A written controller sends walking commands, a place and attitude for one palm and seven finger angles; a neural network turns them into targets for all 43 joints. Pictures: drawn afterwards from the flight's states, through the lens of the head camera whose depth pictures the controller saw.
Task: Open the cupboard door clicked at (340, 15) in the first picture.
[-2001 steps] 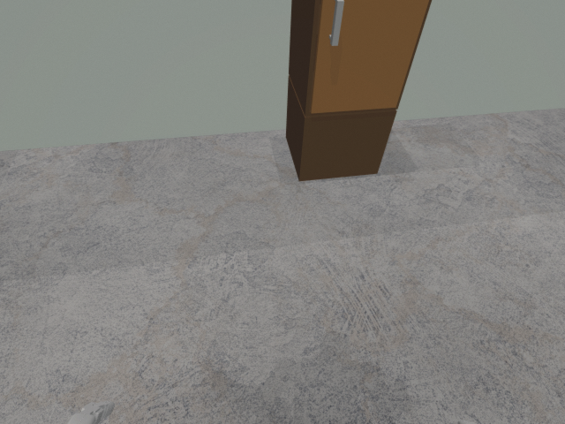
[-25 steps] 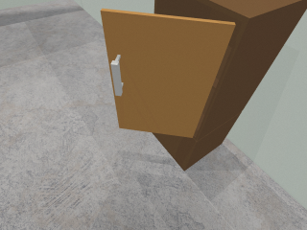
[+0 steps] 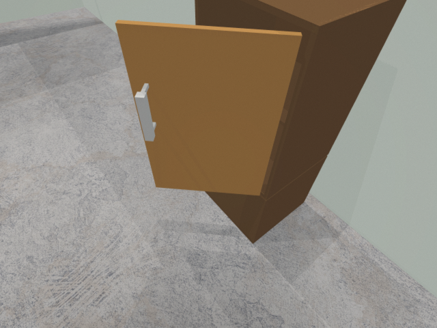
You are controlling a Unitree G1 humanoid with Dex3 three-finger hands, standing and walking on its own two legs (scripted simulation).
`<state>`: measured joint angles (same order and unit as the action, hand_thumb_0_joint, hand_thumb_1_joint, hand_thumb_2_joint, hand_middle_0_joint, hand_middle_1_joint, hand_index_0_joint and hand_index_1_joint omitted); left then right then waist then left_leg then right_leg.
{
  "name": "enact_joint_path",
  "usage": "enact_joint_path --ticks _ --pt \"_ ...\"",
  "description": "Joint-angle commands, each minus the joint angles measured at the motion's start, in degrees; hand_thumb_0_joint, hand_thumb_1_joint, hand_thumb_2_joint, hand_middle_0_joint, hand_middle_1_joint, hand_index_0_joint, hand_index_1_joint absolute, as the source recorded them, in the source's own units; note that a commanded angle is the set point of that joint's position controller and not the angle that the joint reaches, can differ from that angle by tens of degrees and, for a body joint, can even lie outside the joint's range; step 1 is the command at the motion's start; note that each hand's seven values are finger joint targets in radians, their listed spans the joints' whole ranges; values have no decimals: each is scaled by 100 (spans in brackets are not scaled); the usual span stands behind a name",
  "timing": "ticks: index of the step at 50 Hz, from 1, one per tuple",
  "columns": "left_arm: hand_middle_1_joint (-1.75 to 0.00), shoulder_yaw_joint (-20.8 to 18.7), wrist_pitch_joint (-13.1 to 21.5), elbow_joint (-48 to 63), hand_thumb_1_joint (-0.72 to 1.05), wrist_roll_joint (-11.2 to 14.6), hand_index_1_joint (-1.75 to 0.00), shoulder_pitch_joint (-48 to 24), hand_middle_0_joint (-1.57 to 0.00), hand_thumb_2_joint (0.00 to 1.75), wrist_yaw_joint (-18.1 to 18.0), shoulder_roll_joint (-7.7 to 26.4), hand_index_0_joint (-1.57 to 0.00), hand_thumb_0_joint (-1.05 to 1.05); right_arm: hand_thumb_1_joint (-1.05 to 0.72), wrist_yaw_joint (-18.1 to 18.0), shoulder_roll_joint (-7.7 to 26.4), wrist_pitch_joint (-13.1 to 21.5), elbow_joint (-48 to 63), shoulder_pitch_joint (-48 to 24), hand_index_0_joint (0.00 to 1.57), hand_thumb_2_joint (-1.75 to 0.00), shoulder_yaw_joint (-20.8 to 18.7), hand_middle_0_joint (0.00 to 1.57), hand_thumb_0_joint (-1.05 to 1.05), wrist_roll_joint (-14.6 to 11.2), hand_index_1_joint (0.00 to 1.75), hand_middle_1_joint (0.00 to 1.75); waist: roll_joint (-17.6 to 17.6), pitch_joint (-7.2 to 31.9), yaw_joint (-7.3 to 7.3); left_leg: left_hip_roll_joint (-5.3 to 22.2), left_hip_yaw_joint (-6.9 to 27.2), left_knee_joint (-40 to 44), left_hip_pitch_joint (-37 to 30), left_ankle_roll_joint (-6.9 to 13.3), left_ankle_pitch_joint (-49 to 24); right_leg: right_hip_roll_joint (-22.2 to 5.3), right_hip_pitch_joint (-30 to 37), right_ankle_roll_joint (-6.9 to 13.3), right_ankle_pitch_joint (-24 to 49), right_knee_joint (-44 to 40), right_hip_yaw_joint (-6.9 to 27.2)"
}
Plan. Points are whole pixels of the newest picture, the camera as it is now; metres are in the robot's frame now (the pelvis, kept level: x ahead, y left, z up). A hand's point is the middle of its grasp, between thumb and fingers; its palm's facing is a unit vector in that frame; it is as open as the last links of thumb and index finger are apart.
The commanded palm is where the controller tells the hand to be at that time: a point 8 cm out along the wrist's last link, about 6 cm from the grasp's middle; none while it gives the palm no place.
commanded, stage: come to a stop and stand still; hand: left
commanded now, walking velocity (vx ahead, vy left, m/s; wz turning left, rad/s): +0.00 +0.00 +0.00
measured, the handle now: (147, 112) +0.61 +0.22 +0.03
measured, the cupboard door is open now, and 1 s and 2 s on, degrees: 47 47 47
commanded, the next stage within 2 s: look again from close up in 0.52 s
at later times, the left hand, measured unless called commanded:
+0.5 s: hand out of the picture +0.01 +0.15 -0.18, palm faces +0.04 -0.99 -0.15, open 7.4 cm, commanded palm none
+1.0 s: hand out of the picture +0.04 +0.19 -0.18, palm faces -0.01 -0.97 -0.24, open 7.4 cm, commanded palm none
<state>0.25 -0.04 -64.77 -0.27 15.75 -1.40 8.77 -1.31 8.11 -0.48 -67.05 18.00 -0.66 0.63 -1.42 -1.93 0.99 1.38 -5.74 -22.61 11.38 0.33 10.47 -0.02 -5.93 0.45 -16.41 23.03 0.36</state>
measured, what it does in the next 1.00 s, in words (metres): stands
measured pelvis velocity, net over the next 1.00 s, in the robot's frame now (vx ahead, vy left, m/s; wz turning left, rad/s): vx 0.02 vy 0.00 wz -0.01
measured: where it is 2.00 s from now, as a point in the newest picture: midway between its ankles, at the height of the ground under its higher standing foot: outside the picture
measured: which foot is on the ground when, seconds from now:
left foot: down 0.00-1.00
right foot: down 0.00-1.00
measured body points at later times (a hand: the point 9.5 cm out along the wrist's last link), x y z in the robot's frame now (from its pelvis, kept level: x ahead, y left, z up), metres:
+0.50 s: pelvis +0.02 -0.01 +0.00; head +0.04 +0.00 +0.45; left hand +0.00 +0.21 -0.17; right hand +0.03 -0.23 -0.16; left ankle +0.02 +0.11 -0.74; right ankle -0.04 -0.11 -0.74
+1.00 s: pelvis +0.02 +0.00 -0.01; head +0.02 -0.01 +0.44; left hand +0.04 +0.24 -0.16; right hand +0.05 -0.23 -0.17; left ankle +0.02 +0.11 -0.74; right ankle -0.04 -0.11 -0.74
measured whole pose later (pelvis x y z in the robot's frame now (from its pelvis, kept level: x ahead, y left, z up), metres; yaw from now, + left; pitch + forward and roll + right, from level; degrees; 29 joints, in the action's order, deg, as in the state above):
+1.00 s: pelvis +0.02 +0.00 -0.01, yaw +0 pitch -1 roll +1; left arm 1.0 0.7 -60.6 -0.9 15.7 -2.2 10.4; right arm -1.0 10.1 0.5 -60.6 14.3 0.0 0.9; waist 0.3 -0.9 0.3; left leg 1.4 -6.1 -30.0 13.4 0.4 15.9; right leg -0.4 -8.2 0.5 -21.9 30.6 0.9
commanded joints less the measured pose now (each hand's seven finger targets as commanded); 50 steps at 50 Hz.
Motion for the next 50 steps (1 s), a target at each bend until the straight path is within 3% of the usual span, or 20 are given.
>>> enact_joint_path --ticks 1,7,19,23,30,31,32,33,34,35,37,39,42,44,48,50 --pt "-30 -112 89 111 90 22 -30 375 -20 90 -69 529 -20 0 -90 -62 528 107 162 185 20 -90 -63 20 0 15 30 30 64 -259 -79 452 597 356 -277 28 -337 -600 -642 191 537 -593 447" --pt "-30 -123 120 88 90 17 -30 473 -20 90 -89 483 -20 0 -90 -84 474 135 132 232 20 -90 -73 20 0 12 30 30 69 -96 -77 481 576 236 -406 38 -736 -614 -507 201 1054 -522 429" --pt "-30 -114 130 57 90 -10 -30 554 -20 90 -108 409 -20 0 -90 -113 438 134 153 82 20 -90 -74 20 0 1 30 30 15 -267 -71 505 568 193 -486 51 -954 -609 -535 161 1426 -543 360" --pt "-30 -120 140 51 90 -2 -30 544 -20 90 -100 475 -20 0 -90 -124 523 151 179 51 20 -90 -66 20 0 9 30 30 123 -14 -52 504 559 133 -628 42 -1229 -640 -362 150 1756 -474 357" --pt "-30 -116 126 38 90 -14 -30 526 -20 90 -100 477 -20 0 -90 -133 545 143 198 -28 20 -90 -62 20 0 10 30 30 114 -189 -59 506 550 171 -594 33 -1215 -636 -376 144 1790 -538 344" --pt "-30 -63 318 12 90 -170 -30 898 -20 90 -333 538 -20 0 -90 -31 741 255 659 -465 20 -90 -51 20 0 -45 30 30 401 -208 -193 538 328 -1180 -311 -47 -2173 -815 -738 -49 3713 -344 616" --pt "-30 -126 335 324 90 -108 -30 600 -20 90 -305 785 -20 0 -90 10 500 216 771 -101 20 -90 -34 20 0 5 30 30 474 73 108 427 474 -923 -47 33 -555 -939 -408 172 3162 -87 601" --pt "-30 -84 313 389 90 -84 -30 409 -20 90 -243 713 -20 0 -90 -10 504 201 732 -77 20 -90 -59 20 0 19 30 30 693 2 85 410 476 -627 -32 68 -306 -824 -508 264 2493 37 551" --pt "-30 -86 338 379 90 -93 -30 403 -20 90 -226 674 -20 0 -90 1 515 237 738 48 20 -90 -41 20 0 48 30 30 771 225 40 466 526 -642 -94 64 -1004 -712 -406 282 2458 181 397" --pt "-30 -90 335 415 90 -72 -30 528 -20 90 -217 628 -20 0 -90 -6 585 242 785 85 20 -90 -43 20 0 38 30 30 542 506 34 520 573 -705 -267 113 -1382 -582 -333 286 2229 267 338" --pt "-30 -74 299 420 90 -52 -30 540 -20 90 -214 549 -20 0 -90 -36 707 262 857 92 20 -90 -57 20 0 28 30 30 201 637 2 591 619 -747 -385 174 -1835 -493 -336 261 2045 403 273" --pt "-30 -61 252 463 90 -62 -30 503 -20 90 -205 528 -20 0 -90 -49 724 255 888 36 20 -90 -54 20 0 37 30 30 225 373 -30 585 590 -657 -279 197 -1772 -443 -467 241 1758 423 269" --pt "-30 -52 181 521 90 -57 -30 407 -20 90 -174 596 -20 0 -90 -32 734 206 932 -99 20 -90 -41 20 0 28 30 30 -129 -132 -60 529 624 -389 15 194 -831 -430 -763 203 1022 260 335" --pt "-30 -48 171 552 90 -66 -30 387 -20 90 -152 635 -20 0 -90 -15 715 197 922 -178 20 -90 -29 20 0 33 30 30 -77 -342 -89 480 604 -260 110 197 -516 -442 -870 200 831 175 383" --pt "-30 -50 141 588 90 -47 -30 338 -20 90 -129 775 -20 0 -90 -7 812 193 885 -209 20 -90 -32 20 0 34 30 30 -44 -290 -99 484 594 -140 -3 189 -273 -446 -946 188 531 112 445" --pt "-30 -61 155 601 90 -53 -30 352 -20 90 -121 848 -20 0 -90 -9 829 211 863 -236 20 -90 -33 20 0 29 30 30 37 -140 -112 486 555 -186 -84 193 -471 -478 -834 189 818 118 464"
